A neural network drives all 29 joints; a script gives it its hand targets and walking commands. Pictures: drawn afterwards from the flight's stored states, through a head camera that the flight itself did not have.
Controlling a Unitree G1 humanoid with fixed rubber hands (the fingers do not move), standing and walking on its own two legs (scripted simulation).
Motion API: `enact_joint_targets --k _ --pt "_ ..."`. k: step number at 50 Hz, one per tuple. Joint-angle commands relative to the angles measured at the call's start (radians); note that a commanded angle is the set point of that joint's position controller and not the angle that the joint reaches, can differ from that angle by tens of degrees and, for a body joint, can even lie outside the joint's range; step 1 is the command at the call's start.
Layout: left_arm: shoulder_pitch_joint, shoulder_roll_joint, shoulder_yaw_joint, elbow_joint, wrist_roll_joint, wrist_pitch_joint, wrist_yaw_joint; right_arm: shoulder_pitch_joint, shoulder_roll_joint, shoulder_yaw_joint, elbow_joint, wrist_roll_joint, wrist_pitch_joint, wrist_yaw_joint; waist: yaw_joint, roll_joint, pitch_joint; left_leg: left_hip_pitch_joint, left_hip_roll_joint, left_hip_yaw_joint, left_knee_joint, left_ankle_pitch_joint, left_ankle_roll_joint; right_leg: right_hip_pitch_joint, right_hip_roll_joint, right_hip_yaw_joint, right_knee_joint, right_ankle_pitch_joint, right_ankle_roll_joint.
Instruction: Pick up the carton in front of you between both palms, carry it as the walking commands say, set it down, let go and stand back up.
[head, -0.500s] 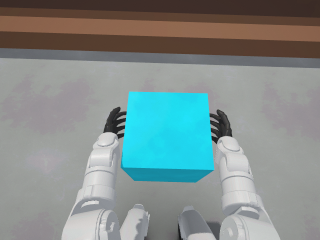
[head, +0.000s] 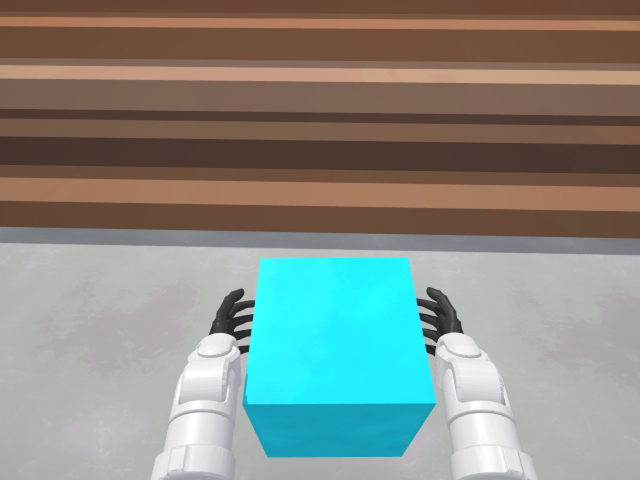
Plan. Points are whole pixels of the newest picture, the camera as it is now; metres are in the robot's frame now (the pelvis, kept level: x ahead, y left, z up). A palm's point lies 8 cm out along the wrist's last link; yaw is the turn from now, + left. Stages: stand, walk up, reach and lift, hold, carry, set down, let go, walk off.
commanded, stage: reach and lift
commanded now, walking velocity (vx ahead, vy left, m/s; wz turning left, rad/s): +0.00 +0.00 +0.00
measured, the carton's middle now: (334, 362) +0.30 +0.00 -0.06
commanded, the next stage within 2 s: hold in 0.98 s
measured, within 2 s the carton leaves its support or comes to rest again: neither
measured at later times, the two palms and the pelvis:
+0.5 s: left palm (221, 339) +0.29 +0.15 +0.03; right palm (449, 339) +0.29 -0.15 +0.03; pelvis -0.01 +0.00 +0.00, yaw +0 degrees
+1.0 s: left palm (220, 334) +0.29 +0.15 +0.04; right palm (451, 334) +0.29 -0.15 +0.04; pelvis +0.00 +0.00 +0.01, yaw +0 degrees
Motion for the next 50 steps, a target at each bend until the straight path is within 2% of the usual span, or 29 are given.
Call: enact_joint_targets --k 1,4,11,19,34,50 --pt "-0.496 -0.955 -0.516 0.013 -0.192 0.005 -0.268 -0.465 0.972 0.514 0.039 0.183 0.023 0.266 0.001 -0.006 -0.106 0.092 -0.056 0.083 -0.086 0.085 0.007 0.052 0.046 -0.074 -0.104 0.101 0.002" --pt "-0.567 -0.958 -0.484 0.037 -0.182 0.004 -0.279 -0.532 0.976 0.48 0.063 0.169 0.022 0.276 0.001 -0.006 -0.083 0.082 -0.052 0.088 -0.082 0.012 0.013 0.035 0.042 -0.079 -0.103 0.025 -0.007" --pt "-0.666 -0.992 -0.516 0.011 -0.2 -0.003 -0.286 -0.628 1.004 0.509 0.038 0.183 0.013 0.285 -0.002 0.002 -0.179 0.12 -0.053 0.091 -0.069 0.037 0.012 0.07 0.045 -0.085 -0.083 0.05 -0.008" --pt "-0.63 -0.985 -0.514 0.002 -0.193 0.013 -0.279 -0.603 0.984 0.509 0.024 0.178 0.025 0.286 0.001 0.005 -0.187 0.154 -0.053 0.09 -0.087 0.092 0.005 0.095 0.053 -0.089 -0.096 0.094 -0.005" --pt "-0.514 -0.966 -0.559 -0.105 -0.224 0.05 -0.269 -0.488 0.958 0.551 -0.083 0.207 0.061 0.277 0.001 0.006 -0.196 0.218 -0.061 0.084 -0.115 0.257 -0.004 0.17 0.062 -0.082 -0.125 0.256 0.004" --pt "-0.505 -0.951 -0.59 -0.175 -0.248 0.087 -0.272 -0.474 0.961 0.585 -0.154 0.233 0.1 0.273 0.002 0.0 -0.178 0.238 -0.063 0.084 -0.134 0.258 -0.003 0.199 0.059 -0.077 -0.145 0.272 0.009"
